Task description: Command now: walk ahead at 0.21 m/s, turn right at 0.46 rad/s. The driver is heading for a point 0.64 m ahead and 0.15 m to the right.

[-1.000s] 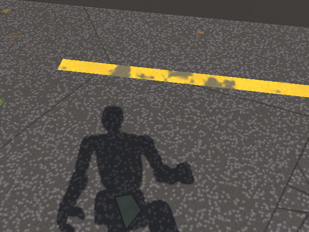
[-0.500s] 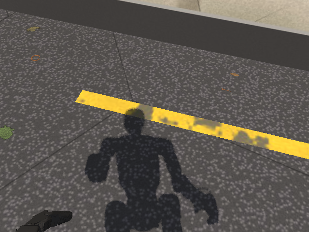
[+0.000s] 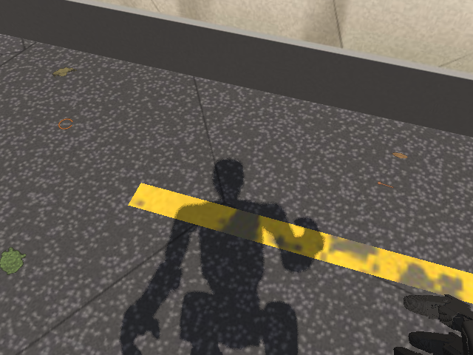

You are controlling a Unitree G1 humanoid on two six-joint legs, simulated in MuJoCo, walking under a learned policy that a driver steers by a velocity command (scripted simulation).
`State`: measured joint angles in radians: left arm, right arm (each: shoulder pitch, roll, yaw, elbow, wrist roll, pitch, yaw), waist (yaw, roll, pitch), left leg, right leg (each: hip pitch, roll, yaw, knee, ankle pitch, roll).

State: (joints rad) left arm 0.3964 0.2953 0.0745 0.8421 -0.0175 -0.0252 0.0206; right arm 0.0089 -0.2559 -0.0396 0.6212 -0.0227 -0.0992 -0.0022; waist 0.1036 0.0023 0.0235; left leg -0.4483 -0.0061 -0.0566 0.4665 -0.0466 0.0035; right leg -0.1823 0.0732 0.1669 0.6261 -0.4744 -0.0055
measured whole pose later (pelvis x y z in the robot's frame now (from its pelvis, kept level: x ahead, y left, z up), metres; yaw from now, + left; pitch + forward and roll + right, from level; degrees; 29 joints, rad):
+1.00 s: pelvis +0.14 -0.03 +0.02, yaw -23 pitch +2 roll -1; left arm 0.23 0.30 0.06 0.69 -0.02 -0.04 -0.01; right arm 0.35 -0.26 -0.05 0.84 0.00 -0.08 0.01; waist -0.03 -0.04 -0.03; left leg -0.13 0.00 0.01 0.39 -0.29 0.03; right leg -0.52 0.00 0.02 0.97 -0.33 -0.02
